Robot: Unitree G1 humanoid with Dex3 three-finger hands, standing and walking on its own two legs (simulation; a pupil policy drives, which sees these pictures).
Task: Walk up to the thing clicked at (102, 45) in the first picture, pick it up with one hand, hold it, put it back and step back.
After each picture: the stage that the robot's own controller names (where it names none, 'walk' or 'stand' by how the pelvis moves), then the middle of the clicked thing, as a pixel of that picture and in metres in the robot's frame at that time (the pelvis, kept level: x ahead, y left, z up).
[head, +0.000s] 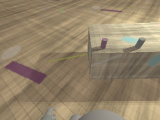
stand; (103, 43) +0.86 -0.09 -0.08
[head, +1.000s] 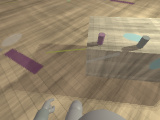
sink last; (100, 39) +0.79 -0.04 -0.05
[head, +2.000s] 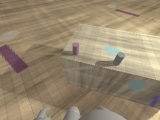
rise first; (75, 49) +0.65 +0.19 -0.05
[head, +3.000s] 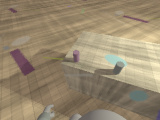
stand; (76, 56) +0.62 +0.20 -0.08
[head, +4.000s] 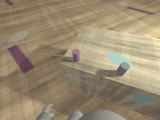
stand; (76, 55) +0.56 +0.18 -0.07
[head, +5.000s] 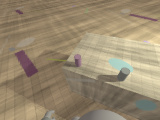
stand; (78, 60) +0.55 +0.18 -0.08
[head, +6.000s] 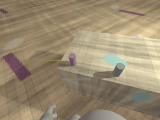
stand; (72, 59) +0.54 +0.22 -0.08
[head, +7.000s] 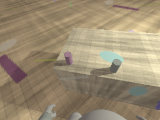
stand; (68, 58) +0.53 +0.25 -0.07
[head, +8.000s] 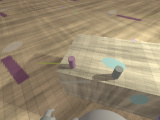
stand; (72, 62) +0.53 +0.22 -0.08
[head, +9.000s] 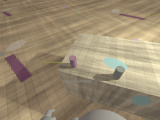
stand; (73, 61) +0.54 +0.21 -0.08
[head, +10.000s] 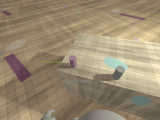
stand; (73, 61) +0.53 +0.21 -0.08
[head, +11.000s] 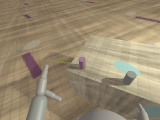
rise first; (82, 63) +0.54 +0.16 -0.08
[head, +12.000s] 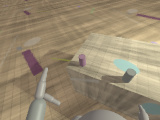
go down; (82, 60) +0.56 +0.16 -0.08
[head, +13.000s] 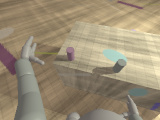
go down; (70, 54) +0.56 +0.16 -0.06
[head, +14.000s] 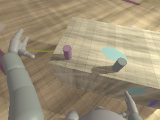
go down; (67, 52) +0.55 +0.16 -0.04
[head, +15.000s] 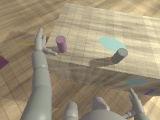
close in; (61, 44) +0.56 +0.17 -0.01
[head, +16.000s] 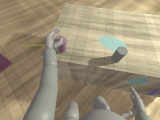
close; (61, 45) +0.56 +0.17 +0.01
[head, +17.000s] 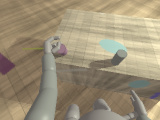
lift; (62, 50) +0.53 +0.18 +0.00
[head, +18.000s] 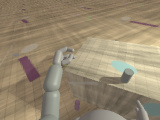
lift; (77, 105) +0.35 +0.22 -0.64
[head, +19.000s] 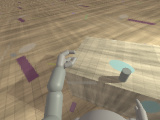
close; (73, 107) +0.33 +0.27 -0.73
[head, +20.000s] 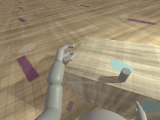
close; (70, 105) +0.34 +0.32 -0.73
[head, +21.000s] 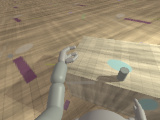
hold; (66, 104) +0.34 +0.36 -0.73
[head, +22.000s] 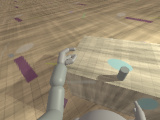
stand; (64, 103) +0.35 +0.41 -0.73
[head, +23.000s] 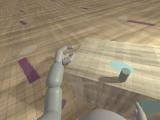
stand; (62, 103) +0.36 +0.45 -0.73
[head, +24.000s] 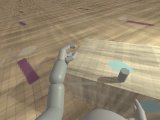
stand; (60, 103) +0.37 +0.50 -0.73
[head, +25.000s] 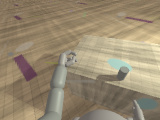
crouch; (56, 99) +0.38 +0.54 -0.73
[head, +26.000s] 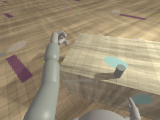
lower; (51, 98) +0.39 +0.57 -0.74
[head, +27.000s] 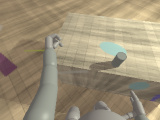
lower; (40, 90) +0.38 +0.61 -0.68
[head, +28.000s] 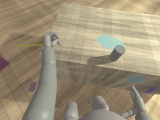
lower; (32, 86) +0.41 +0.65 -0.66
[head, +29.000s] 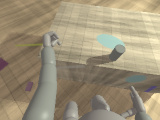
lower; (29, 86) +0.41 +0.69 -0.66
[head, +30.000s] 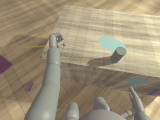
loosen; (29, 86) +0.41 +0.73 -0.67
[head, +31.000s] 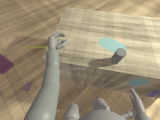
open; (27, 86) +0.42 +0.76 -0.67
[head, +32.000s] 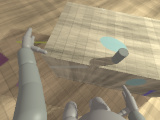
sink last; (20, 82) +0.43 +0.79 -0.67
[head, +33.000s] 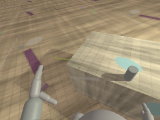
sink last; (44, 86) +0.47 +0.83 -0.70
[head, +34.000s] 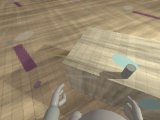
stand; (37, 84) +0.46 +0.85 -0.70
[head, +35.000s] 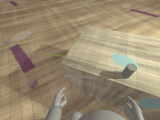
stand; (34, 84) +0.45 +0.89 -0.69
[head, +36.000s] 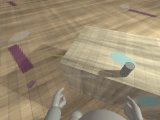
stand; (31, 84) +0.47 +0.92 -0.69
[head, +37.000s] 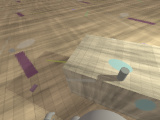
stand; (33, 87) +0.48 +0.96 -0.74
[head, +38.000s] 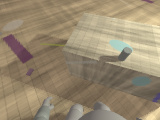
walk; (30, 72) +0.56 +0.96 -0.73
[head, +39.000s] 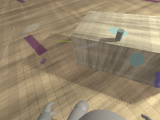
walk; (43, 61) +0.88 +1.04 -0.73
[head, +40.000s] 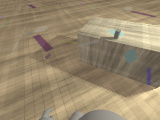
stand; (48, 56) +1.18 +1.02 -0.73
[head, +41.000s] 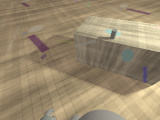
stand; (43, 56) +1.14 +1.07 -0.75
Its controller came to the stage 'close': yes
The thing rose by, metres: 0.01
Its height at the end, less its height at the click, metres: -0.67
